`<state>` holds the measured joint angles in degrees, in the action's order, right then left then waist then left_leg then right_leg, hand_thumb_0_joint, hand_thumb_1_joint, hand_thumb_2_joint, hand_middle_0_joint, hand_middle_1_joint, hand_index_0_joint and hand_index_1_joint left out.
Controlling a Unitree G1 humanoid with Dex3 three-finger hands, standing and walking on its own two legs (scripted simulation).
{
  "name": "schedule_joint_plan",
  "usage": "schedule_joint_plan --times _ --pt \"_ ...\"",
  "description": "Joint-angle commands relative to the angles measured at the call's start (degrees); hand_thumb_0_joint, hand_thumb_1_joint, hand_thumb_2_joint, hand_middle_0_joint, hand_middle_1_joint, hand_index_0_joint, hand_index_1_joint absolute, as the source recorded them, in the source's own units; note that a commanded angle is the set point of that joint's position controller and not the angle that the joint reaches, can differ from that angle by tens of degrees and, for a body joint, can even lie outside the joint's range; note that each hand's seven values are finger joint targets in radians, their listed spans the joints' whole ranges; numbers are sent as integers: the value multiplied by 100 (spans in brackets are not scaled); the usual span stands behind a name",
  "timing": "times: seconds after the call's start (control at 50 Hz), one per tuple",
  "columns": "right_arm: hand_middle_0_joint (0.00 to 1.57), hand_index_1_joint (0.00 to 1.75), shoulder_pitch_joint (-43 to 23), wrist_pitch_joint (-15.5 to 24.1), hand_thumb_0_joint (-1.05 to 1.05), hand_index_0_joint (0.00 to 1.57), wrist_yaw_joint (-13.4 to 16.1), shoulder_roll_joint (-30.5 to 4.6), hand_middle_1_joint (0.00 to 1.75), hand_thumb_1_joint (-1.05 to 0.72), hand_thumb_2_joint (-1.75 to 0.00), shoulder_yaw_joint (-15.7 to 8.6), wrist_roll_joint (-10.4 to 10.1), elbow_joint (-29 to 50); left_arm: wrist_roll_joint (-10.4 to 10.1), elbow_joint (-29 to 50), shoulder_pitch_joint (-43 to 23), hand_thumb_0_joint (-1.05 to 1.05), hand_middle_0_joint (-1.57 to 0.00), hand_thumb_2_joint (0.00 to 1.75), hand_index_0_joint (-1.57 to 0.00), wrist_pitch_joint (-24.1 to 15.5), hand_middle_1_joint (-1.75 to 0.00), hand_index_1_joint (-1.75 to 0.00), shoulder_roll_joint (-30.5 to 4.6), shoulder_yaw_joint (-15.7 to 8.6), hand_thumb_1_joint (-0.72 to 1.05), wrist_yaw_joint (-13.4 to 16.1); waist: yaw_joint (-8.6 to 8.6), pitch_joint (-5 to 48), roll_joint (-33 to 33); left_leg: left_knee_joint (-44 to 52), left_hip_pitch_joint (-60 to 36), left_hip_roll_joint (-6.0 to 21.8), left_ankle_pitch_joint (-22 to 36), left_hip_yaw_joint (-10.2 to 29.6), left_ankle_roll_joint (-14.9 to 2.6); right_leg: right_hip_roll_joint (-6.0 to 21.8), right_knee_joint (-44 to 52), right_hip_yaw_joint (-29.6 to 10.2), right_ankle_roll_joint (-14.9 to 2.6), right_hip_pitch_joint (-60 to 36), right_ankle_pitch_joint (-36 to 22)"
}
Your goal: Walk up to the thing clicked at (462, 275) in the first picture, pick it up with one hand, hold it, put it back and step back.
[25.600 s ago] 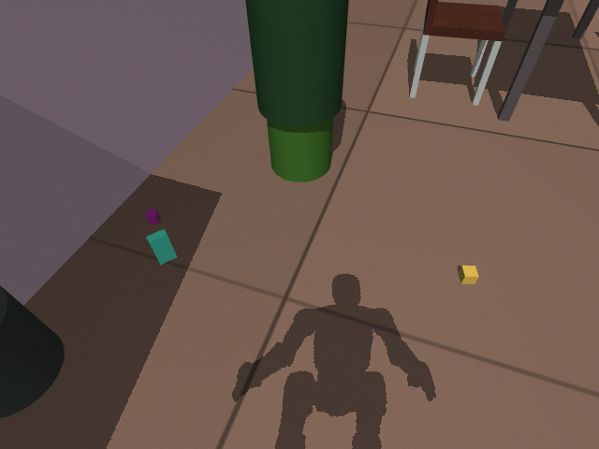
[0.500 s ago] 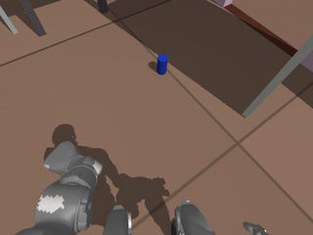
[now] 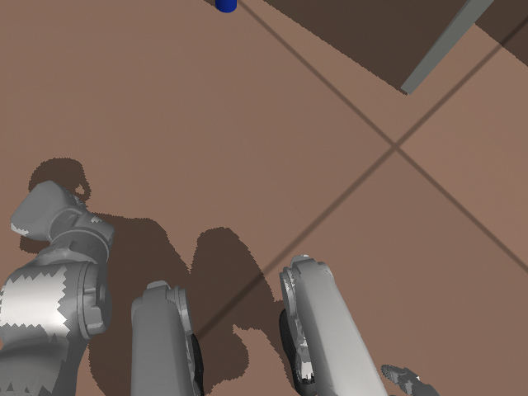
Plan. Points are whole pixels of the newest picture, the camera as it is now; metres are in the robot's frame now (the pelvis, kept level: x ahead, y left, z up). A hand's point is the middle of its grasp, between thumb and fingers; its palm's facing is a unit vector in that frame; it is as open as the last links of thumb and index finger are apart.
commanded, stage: crouch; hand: left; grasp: from above
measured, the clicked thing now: (72, 228) +0.43 +0.29 -0.19
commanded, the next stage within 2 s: lower in 0.78 s
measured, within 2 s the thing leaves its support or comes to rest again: rests again in 1.74 s
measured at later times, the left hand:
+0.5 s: hand (95, 226) +0.44 +0.27 -0.25, palm faces -0.25 -0.35 -0.90, open 6.0 cm
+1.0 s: hand (99, 231) +0.45 +0.28 -0.30, palm faces -0.25 -0.36 -0.90, open 6.0 cm
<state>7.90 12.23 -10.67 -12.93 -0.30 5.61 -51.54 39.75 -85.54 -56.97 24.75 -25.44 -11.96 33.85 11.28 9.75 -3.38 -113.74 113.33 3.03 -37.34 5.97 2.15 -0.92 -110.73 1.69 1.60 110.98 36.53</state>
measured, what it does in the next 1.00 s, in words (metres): lowers itself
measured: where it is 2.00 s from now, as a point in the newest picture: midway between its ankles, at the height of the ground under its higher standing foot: (248, 380)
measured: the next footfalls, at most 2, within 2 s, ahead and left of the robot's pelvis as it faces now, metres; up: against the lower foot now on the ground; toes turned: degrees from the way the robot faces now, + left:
none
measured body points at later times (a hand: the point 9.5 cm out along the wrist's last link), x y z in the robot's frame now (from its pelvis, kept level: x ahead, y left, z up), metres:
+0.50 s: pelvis -0.01 +0.00 -0.10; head +0.23 +0.02 +0.28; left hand +0.46 +0.29 -0.20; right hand +0.01 -0.27 -0.22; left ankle +0.08 +0.14 -0.42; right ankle +0.09 -0.13 -0.42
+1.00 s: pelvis +0.00 +0.00 -0.14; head +0.25 +0.03 +0.24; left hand +0.46 +0.30 -0.25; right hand -0.01 -0.26 -0.25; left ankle +0.08 +0.14 -0.42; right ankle +0.09 -0.13 -0.42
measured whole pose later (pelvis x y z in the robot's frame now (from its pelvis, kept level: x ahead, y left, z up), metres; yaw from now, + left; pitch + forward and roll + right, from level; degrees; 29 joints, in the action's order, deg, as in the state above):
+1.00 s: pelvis +0.00 +0.00 -0.14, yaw -2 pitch +34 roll -6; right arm 9.1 17.0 -17.5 -17.7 3.0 11.2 -52.1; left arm 48.1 -98.7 -65.2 16.4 -37.8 -21.2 36.9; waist 15.3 0.3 -1.8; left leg -138.8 133.8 1.3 -39.4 9.1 2.5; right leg -1.8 -134.6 2.0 3.2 130.8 38.3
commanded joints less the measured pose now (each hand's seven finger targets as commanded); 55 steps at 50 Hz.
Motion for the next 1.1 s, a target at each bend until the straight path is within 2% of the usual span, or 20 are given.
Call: schedule_joint_plan --times 0.0,0.06,0.18,0.24,0.26,0.36,0.38,0.4,0.58,0.6,0.68,0.78,0.8,0.86,0.88,0.9,1.0,1.04,1.06,1.08 --pt "20 30 1025 162 0 20 34 -1368 30 -90 -90 -338 15 122 324 950 -2551 0 -110 39 -110 -98 -34 -34 -1471 18 61 268 186 3913 -1187 983 -2517 -65 656 -361 -145 -73 932 411 -315 -1504 -731" --pt "20 30 1134 189 0 20 17 -1422 30 -90 -90 -299 72 74 438 813 -2730 0 -112 41 -112 -121 -33 -33 -1561 -45 63 305 295 3980 -1197 643 -2420 -62 791 -393 -155 -60 667 422 -302 -1367 -949" --pt "20 30 1212 264 0 20 -65 -1522 30 -90 -90 -267 173 7 637 554 -2814 0 -116 43 -115 -206 -32 -33 -1933 -242 67 347 255 3936 -1345 194 -2048 -90 843 -455 -157 -39 206 425 -290 -1050 -971" --pt "20 30 1300 289 0 20 -155 -1548 30 -90 -90 -258 261 -31 695 340 -2850 0 -117 43 -116 -226 -34 -35 -1867 -172 68 250 417 3780 -1180 -129 -1712 -113 965 -531 -226 -77 70 423 -251 -1044 -1159" --pt "20 30 1315 292 0 20 -176 -1567 30 -90 -90 -276 229 -7 711 346 -2713 0 -116 42 -115 -258 -32 -33 -1967 -240 68 242 278 3811 -1174 -179 -1551 -132 993 -555 -233 -83 25 409 -248 -1067 -1160" --pt "20 30 1381 302 0 20 -275 -1595 30 -90 -90 -269 266 36 730 319 -2681 0 -116 42 -116 -361 -34 -35 -2127 -352 70 134 267 3736 -1189 -418 -1380 -159 1063 -551 -251 -75 -252 412 -258 -899 -1185" --pt "20 30 1416 305 0 20 -300 -1585 30 -90 -90 -248 304 27 742 65 -2638 0 -118 44 -118 -356 -35 -36 -2009 -312 72 143 366 3573 -1082 -494 -1229 -152 1003 -557 -268 -92 -284 435 -246 -864 -1160" --pt "20 30 1399 310 0 20 -312 -1632 30 -90 -90 -259 304 32 776 84 -2610 0 -118 43 -117 -384 -35 -35 -2101 -355 72 158 313 3563 -1043 -504 -1145 -159 934 -552 -274 -97 -312 445 -247 -791 -1074" --pt "20 30 1497 403 0 20 -416 -1710 30 -90 -90 -137 411 -51 926 -31 -2856 0 -117 45 -116 -691 -37 -38 -2475 -510 71 256 422 3410 -1090 -849 -824 -192 673 -542 -294 -122 -611 527 -238 -449 -763" --pt "20 30 1487 403 0 20 -416 -1719 30 -90 -90 -122 418 -68 940 -40 -2834 0 -117 46 -117 -729 -36 -37 -2528 -547 71 280 370 3462 -1178 -884 -896 -181 690 -540 -277 -122 -657 538 -252 -415 -780" --pt "20 30 1528 431 0 20 -476 -1722 30 -90 -90 -72 480 -100 1020 -173 -2907 0 -119 55 -117 -801 -42 -43 -2505 -517 72 347 491 3378 -1227 -1008 -761 -191 690 -530 -282 -144 -761 584 -244 -365 -810" --pt "20 30 1617 468 0 20 -549 -1829 30 -91 -90 -63 516 -166 1042 -361 -2786 0 -119 55 -117 -824 -40 -43 -2640 -706 71 511 487 3373 -1322 -1108 -817 -184 887 -492 -258 -151 -887 650 -252 -308 -1002" --pt "20 30 1615 481 0 20 -584 -1786 30 -91 -90 -41 553 -187 1002 -471 -2831 0 -120 53 -118 -824 -40 -42 -2536 -612 72 514 574 3236 -1297 -1157 -786 -178 860 -484 -266 -156 -925 676 -252 -277 -996" --pt "20 30 1599 518 0 20 -641 -1788 30 -91 -90 -15 593 -201 980 -507 -2819 0 -118 55 -117 -812 -43 -45 -2587 -657 72 556 582 3106 -1313 -1199 -779 -184 817 -473 -265 -163 -929 707 -253 -179 -950" --pt "20 30 1624 512 0 20 -640 -1849 30 -91 -90 -53 549 -176 956 -317 -2702 0 -120 60 -117 -832 -39 -43 -2739 -798 68 585 420 3246 -1439 -1128 -877 -177 911 -470 -237 -172 -925 695 -263 -291 -996" --pt "20 30 1582 491 0 20 -649 -1880 30 -91 -90 -33 547 -182 941 -532 -2614 0 -121 61 -118 -807 -40 -44 -2793 -897 70 622 442 3237 -1367 -1186 -775 -174 920 -453 -263 -168 -952 717 -255 -257 -1026" --pt "20 30 1629 542 0 20 -709 -1892 30 -91 -90 57 595 -208 1031 -780 -2716 0 -118 61 -115 -922 -42 -45 -2740 -627 68 464 706 2733 -1165 -1358 -503 -178 777 -378 -297 -184 -1001 762 -243 -48 -909" --pt "20 30 1675 574 0 20 -735 -1964 30 -91 -90 82 612 -192 1023 -680 -2677 0 -119 59 -117 -999 -41 -44 -2979 -835 70 553 639 2843 -1260 -1348 -626 -175 926 -351 -271 -184 -1051 807 -255 -124 -1026" --pt "20 30 1575 576 0 20 -749 -1981 30 -91 -90 118 618 -128 1054 -937 -2486 0 -120 58 -117 -990 -39 -42 -2917 -804 69 585 613 2798 -1280 -1366 -618 -163 907 -342 -272 -194 -1071 815 -259 -99 -1001" --pt "20 30 1690 575 0 20 -760 -1989 30 -91 -90 123 651 -195 1102 -645 -2680 0 -118 59 -115 -1054 -40 -43 -3065 -885 68 612 715 2922 -1276 -1416 -585 -167 995 -341 -278 -206 -1053 820 -241 -251 -1128"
